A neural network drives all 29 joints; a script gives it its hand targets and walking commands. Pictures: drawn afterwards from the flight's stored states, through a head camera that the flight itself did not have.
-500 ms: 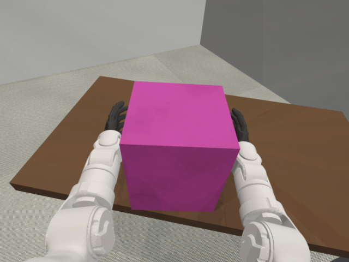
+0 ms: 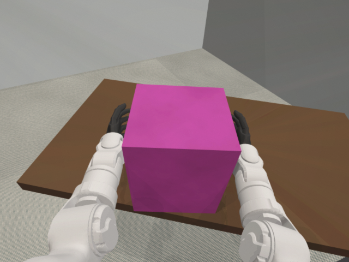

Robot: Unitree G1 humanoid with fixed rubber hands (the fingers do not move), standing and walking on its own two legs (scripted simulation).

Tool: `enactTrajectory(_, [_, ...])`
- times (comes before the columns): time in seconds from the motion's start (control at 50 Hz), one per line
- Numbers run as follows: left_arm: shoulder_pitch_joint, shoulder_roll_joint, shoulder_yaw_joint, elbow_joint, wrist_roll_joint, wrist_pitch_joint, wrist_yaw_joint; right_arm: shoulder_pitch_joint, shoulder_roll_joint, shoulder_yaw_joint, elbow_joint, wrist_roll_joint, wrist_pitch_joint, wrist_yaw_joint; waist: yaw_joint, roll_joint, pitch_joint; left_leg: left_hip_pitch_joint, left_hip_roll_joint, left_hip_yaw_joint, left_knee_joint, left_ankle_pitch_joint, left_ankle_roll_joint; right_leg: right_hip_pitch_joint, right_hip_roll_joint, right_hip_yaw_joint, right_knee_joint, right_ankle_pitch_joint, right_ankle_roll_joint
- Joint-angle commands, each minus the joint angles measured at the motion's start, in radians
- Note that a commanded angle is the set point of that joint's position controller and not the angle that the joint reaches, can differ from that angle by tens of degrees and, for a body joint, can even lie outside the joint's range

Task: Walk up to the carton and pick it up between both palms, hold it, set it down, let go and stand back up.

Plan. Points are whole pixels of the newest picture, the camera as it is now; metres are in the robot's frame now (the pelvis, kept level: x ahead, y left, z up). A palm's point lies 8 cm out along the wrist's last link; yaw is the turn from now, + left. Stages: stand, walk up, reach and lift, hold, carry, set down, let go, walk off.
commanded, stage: set down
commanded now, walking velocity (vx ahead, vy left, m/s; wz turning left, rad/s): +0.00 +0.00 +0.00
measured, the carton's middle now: (177, 151) +0.39 -0.04 +0.08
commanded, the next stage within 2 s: none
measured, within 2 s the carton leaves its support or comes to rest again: neither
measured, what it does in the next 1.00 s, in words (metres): stands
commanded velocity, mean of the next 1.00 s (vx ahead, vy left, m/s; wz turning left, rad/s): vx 0.00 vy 0.00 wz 0.00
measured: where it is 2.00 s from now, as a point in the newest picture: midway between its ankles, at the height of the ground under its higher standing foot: outside the picture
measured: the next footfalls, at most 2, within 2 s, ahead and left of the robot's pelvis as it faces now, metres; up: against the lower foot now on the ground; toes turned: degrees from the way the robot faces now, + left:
none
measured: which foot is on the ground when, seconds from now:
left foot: down 0.00-1.00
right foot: down 0.00-1.00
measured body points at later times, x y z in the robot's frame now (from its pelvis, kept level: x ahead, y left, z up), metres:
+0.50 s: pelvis +0.00 +0.00 +0.00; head +0.01 +0.01 +0.45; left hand +0.44 +0.11 +0.10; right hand +0.40 -0.20 +0.10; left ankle -0.03 +0.12 -0.75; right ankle +0.00 -0.13 -0.75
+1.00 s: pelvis -0.02 -0.01 -0.01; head +0.02 +0.00 +0.44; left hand +0.45 +0.12 +0.10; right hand +0.41 -0.24 +0.10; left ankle -0.03 +0.12 -0.75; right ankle +0.01 -0.13 -0.75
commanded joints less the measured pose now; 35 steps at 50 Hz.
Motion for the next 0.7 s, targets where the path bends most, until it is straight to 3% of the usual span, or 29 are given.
enactTrajectory(0.0, [-0.764, -0.505, -0.247, -0.156, -0.02, -0.078, -0.145, -0.748, 0.425, 0.258, -0.157, -0.042, -0.095, 0.129, -0.023, 0.043, -0.574, 0.12, -0.008, 0.102, -0.039, 0.318, -0.091, 0.336, 0.012, -0.119, 0.06, 0.499, 0.044])
enactTrajectory(0.02, [-0.753, -0.52, -0.251, -0.148, -0.013, -0.075, -0.138, -0.744, 0.398, 0.252, -0.135, -0.054, -0.098, 0.136, -0.031, 0.061, -0.562, 0.157, -0.005, 0.098, -0.021, 0.361, -0.103, 0.284, 0.022, -0.131, 0.05, 0.465, 0.031])
enactTrajectory(0.04, [-0.75, -0.5, -0.226, -0.142, -0.001, -0.074, -0.138, -0.731, 0.398, 0.24, -0.131, -0.06, -0.099, 0.14, -0.016, 0.055, -0.537, 0.185, -0.004, 0.102, -0.013, 0.378, -0.105, 0.265, 0.02, -0.132, 0.043, 0.442, 0.033])
enactTrajectory(0.08, [-0.697, -0.489, -0.214, -0.117, 0.019, -0.077, -0.137, -0.685, 0.405, 0.26, -0.104, -0.058, -0.102, 0.143, -0.006, 0.042, -0.526, 0.198, -0.001, 0.101, 0.001, 0.417, -0.101, 0.269, 0.019, -0.127, 0.045, 0.492, 0.035])
enactTrajectory(0.12, [-0.686, -0.495, -0.201, -0.106, 0.036, -0.059, -0.149, -0.691, 0.388, 0.217, -0.1, -0.07, -0.094, 0.142, -0.016, 0.06, -0.476, 0.182, -0.002, 0.107, -0.02, 0.353, -0.107, 0.266, 0.019, -0.133, 0.039, 0.455, 0.034])
enactTrajectory(0.14, [-0.693, -0.489, -0.196, -0.108, 0.025, -0.058, -0.151, -0.687, 0.394, 0.22, -0.093, -0.07, -0.095, 0.143, -0.019, 0.036, -0.476, 0.187, -0.001, 0.109, -0.022, 0.335, -0.1, 0.256, 0.021, -0.134, 0.038, 0.437, 0.038])
enactTrajectory(0.16, [-0.699, -0.474, -0.184, -0.092, 0.024, -0.061, -0.155, -0.703, 0.385, 0.227, -0.113, -0.079, -0.102, 0.141, -0.004, 0.033, -0.49, 0.153, -0.009, 0.114, -0.027, 0.316, -0.09, 0.263, 0.013, -0.132, 0.037, 0.425, 0.045])
enactTrajectory(0.2, [-0.682, -0.466, -0.173, -0.114, 0.038, -0.071, -0.147, -0.689, 0.377, 0.203, -0.102, -0.093, -0.108, 0.148, -0.005, 0.033, -0.495, 0.155, -0.003, 0.116, -0.037, 0.302, -0.087, 0.262, 0.012, -0.134, 0.041, 0.421, 0.042])
enactTrajectory(0.26, [-0.644, -0.468, -0.166, -0.102, 0.045, -0.082, -0.153, -0.643, 0.393, 0.203, -0.103, -0.103, -0.122, 0.144, -0.01, 0.028, -0.493, 0.15, -0.006, 0.12, -0.035, 0.337, -0.089, 0.309, 0.009, -0.126, 0.045, 0.486, 0.048])
enactTrajectory(0.28, [-0.634, -0.448, -0.138, -0.072, 0.056, -0.08, -0.158, -0.633, 0.391, 0.2, -0.091, -0.106, -0.114, 0.141, 0.005, 0.019, -0.44, 0.119, -0.01, 0.125, -0.039, 0.316, -0.076, 0.324, 0.004, -0.115, 0.042, 0.492, 0.056])
enactTrajectory(0.32, [-0.638, -0.431, -0.145, -0.075, 0.051, -0.082, -0.157, -0.647, 0.356, 0.192, -0.108, -0.108, -0.118, 0.138, -0.011, 0.038, -0.461, 0.129, -0.013, 0.125, -0.045, 0.298, -0.083, 0.318, 0.008, -0.125, 0.047, 0.483, 0.053])
enactTrajectory(0.36, [-0.642, -0.371, -0.153, -0.112, 0.041, -0.094, -0.144, -0.612, 0.301, 0.201, -0.108, -0.083, -0.123, 0.133, -0.003, 0.042, -0.511, 0.148, -0.007, 0.131, -0.031, 0.341, -0.091, 0.31, 0.011, -0.123, 0.059, 0.525, 0.051])
enactTrajectory(0.38, [-0.624, -0.326, -0.121, -0.068, 0.057, -0.095, -0.142, -0.624, 0.294, 0.213, -0.103, -0.075, -0.118, 0.13, 0.017, 0.021, -0.462, 0.113, -0.013, 0.138, -0.039, 0.313, -0.081, 0.314, 0.011, -0.114, 0.059, 0.512, 0.053])
enactTrajectory(0.4, [-0.637, -0.304, -0.109, -0.076, 0.054, -0.1, -0.142, -0.608, 0.281, 0.204, -0.089, -0.088, -0.111, 0.125, 0.004, -0.003, -0.448, 0.091, -0.013, 0.14, -0.048, 0.276, -0.068, 0.332, 0.01, -0.111, 0.062, 0.515, 0.063])
enactTrajectory(0.42, [-0.621, -0.318, -0.115, -0.075, 0.056, -0.103, -0.145, -0.596, 0.289, 0.204, -0.092, -0.092, -0.109, 0.123, 0.007, 0.017, -0.423, 0.076, -0.017, 0.141, -0.052, 0.27, -0.071, 0.348, 0.008, -0.106, 0.068, 0.528, 0.065])
enactTrajectory(0.46, [-0.623, -0.153, -0.125, -0.084, 0.02, -0.121, -0.116, -0.576, 0.111, 0.208, -0.078, -0.041, -0.112, 0.093, 0.015, 0.037, -0.493, 0.086, -0.015, 0.157, -0.018, 0.362, -0.086, 0.341, 0.019, -0.092, 0.091, 0.59, 0.064])
enactTrajectory(0.5, [-0.614, -0.104, -0.078, -0.057, 0.022, -0.129, -0.098, -0.562, 0.062, 0.156, -0.043, -0.047, -0.111, 0.068, 0.006, 0.004, -0.42, 0.061, -0.014, 0.145, -0.041, 0.273, -0.079, 0.317, 0.016, -0.099, 0.079, 0.509, 0.067])
enactTrajectory(0.52, [-0.624, 0.007, -0.073, -0.071, 0.001, -0.144, -0.072, -0.549, -0.046, 0.134, -0.045, -0.027, -0.121, 0.048, 0.012, 0.009, -0.478, 0.078, -0.013, 0.156, -0.029, 0.298, -0.084, 0.297, 0.019, -0.095, 0.086, 0.508, 0.064])
enactTrajectory(0.54, [-0.663, -0.042, -0.098, -0.093, -0.016, -0.162, -0.053, -0.575, 0.001, 0.103, -0.04, -0.031, -0.134, 0.03, -0.015, 0.022, -0.454, 0.089, -0.007, 0.136, -0.017, 0.313, -0.083, 0.236, 0.019, -0.103, 0.076, 0.483, 0.059])
enactTrajectory(0.56, [-0.663, -0.02, -0.091, -0.061, -0.011, -0.161, -0.041, -0.577, -0.02, 0.113, -0.014, -0.023, -0.131, 0.025, 0.003, 0.023, -0.442, 0.1, -0.006, 0.141, -0.007, 0.325, -0.082, 0.2, 0.023, -0.099, 0.068, 0.431, 0.05])
enactTrajectory(0.58, [-0.671, -0.021, -0.109, -0.058, -0.023, -0.16, -0.033, -0.591, -0.029, 0.109, -0.009, -0.011, -0.132, 0.018, -0.003, 0.033, -0.424, 0.112, -0.003, 0.135, 0.001, 0.324, -0.087, 0.162, 0.026, -0.108, 0.058, 0.406, 0.042])
enactTrajectory(0.6, [-0.688, 0.038, -0.129, -0.06, -0.058, -0.167, -0.015, -0.614, -0.09, 0.121, -0.017, 0.026, -0.131, 0.002, 0.003, 0.024, -0.484, 0.13, -0.003, 0.136, 0.029, 0.371, -0.087, 0.15, 0.035, -0.093, 0.073, 0.428, 0.036])
enactTrajectory(0.62, [-0.659, 0.078, -0.145, -0.068, -0.074, -0.161, 0.004, -0.593, -0.141, 0.157, -0.009, 0.065, -0.136, -0.012, 0.012, 0.052, -0.52, 0.147, 0.004, 0.128, 0.049, 0.453, -0.102, 0.151, 0.037, -0.09, 0.084, 0.49, 0.031])
enactTrajectory(0.64, [-0.699, 0.146, -0.173, -0.075, -0.126, -0.173, 0.033, -0.636, -0.2, 0.18, -0.013, 0.134, -0.133, -0.039, 0.023, 0.042, -0.585, 0.125, 0.002, 0.135, 0.08, 0.474, -0.1, 0.126, 0.042, -0.083, 0.105, 0.515, 0.029])
enactTrajectory(0.66, [-0.675, 0.134, -0.187, -0.032, -0.147, -0.168, 0.044, -0.637, -0.178, 0.22, 0.004, 0.17, -0.127, -0.056, 0.01, 0.032, -0.577, 0.08, 0.0, 0.12, 0.093, 0.456, -0.091, 0.141, 0.034, -0.066, 0.111, 0.542, 0.032])
enactTrajectory(0.68, [-0.706, 0.212, -0.205, -0.086, -0.181, -0.16, 0.062, -0.661, -0.27, 0.245, -0.045, 0.224, -0.122, -0.071, 0.031, 0.053, -0.674, 0.056, -0.001, 0.124, 0.089, 0.444, -0.097, 0.177, 0.037, -0.063, 0.125, 0.564, 0.027])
